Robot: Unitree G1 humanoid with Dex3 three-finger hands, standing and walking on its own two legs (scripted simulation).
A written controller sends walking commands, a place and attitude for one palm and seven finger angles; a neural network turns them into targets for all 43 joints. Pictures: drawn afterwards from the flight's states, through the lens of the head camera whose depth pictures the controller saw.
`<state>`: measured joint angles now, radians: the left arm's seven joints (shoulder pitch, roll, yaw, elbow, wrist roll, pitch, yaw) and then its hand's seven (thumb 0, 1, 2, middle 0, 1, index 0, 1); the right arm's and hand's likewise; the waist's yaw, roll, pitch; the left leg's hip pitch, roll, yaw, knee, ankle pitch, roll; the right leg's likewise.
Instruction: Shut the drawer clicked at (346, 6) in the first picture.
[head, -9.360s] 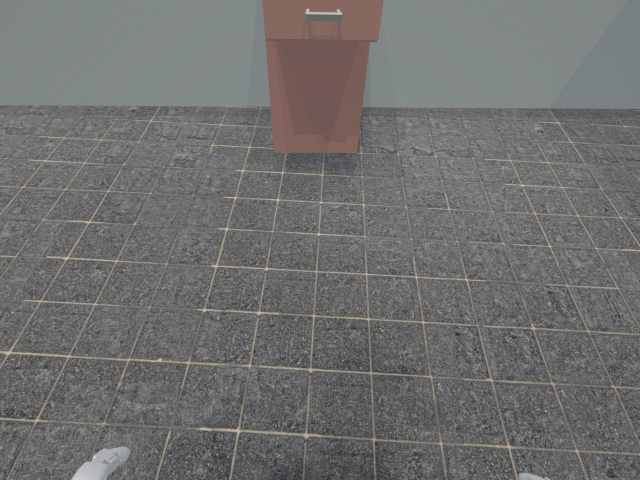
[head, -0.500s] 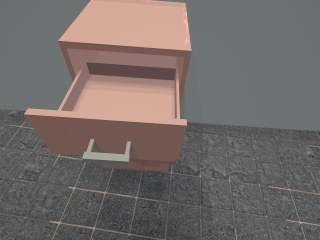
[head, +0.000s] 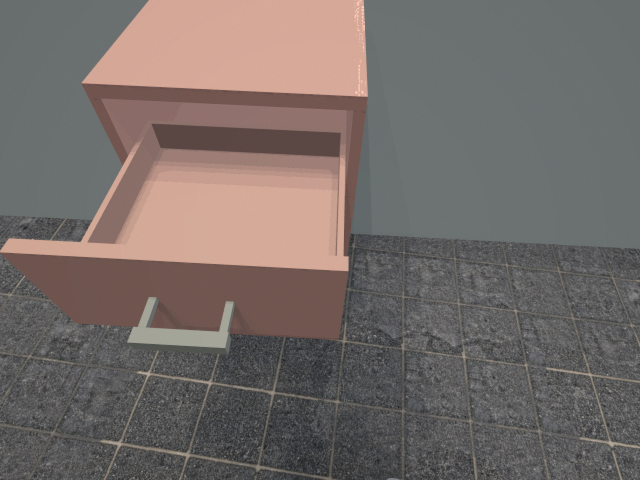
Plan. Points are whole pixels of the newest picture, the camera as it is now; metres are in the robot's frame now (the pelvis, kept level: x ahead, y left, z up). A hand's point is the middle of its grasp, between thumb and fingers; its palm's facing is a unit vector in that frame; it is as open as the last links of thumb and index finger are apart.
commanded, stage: come to a stop and stand still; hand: left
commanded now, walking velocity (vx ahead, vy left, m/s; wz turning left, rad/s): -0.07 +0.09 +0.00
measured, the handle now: (185, 324) +0.29 +0.19 +0.02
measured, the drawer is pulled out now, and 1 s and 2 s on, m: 0.30 0.30 0.30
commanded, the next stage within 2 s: look again from close up in 1.00 s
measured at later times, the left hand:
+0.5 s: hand out of the picture -0.02 +0.21 -0.15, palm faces +0.00 -0.95 -0.30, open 7.4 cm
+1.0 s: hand out of the picture +0.05 +0.17 -0.15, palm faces -0.02 -0.97 -0.24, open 7.3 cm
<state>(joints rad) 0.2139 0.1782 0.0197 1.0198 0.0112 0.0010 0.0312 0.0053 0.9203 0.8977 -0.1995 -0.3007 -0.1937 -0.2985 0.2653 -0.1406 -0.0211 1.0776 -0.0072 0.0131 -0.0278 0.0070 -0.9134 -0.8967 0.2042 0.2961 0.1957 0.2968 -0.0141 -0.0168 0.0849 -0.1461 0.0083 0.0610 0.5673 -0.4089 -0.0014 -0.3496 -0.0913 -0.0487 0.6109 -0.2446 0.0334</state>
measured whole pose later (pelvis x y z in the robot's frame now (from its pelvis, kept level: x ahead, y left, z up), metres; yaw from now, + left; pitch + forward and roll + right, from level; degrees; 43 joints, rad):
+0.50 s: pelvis -0.03 +0.00 +0.00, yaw -2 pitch -2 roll +2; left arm 0.33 0.18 0.00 1.01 0.02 0.02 0.03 0.00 0.91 0.90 -0.20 -0.30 -0.19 -0.30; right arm 0.30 -0.20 -0.02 0.95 -0.02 0.02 0.00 0.01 -0.92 -0.90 0.20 0.30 0.20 0.30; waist 0.01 0.05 0.02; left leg -0.14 -0.01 0.10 0.53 -0.35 0.02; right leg -0.36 -0.06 0.05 0.57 -0.19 0.03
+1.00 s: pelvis +0.00 -0.01 +0.01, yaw -1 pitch -2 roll +1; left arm 0.21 0.16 -0.01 1.08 0.00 -0.02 0.04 0.00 0.92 0.90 -0.20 -0.30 -0.20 -0.30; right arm 0.33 -0.16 0.01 1.10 -0.02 -0.01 -0.02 0.01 -0.91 -0.90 0.20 0.30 0.19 0.30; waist -0.02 0.03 0.04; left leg -0.06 0.03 0.07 0.42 -0.33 -0.02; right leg -0.28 -0.03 0.01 0.50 -0.19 0.01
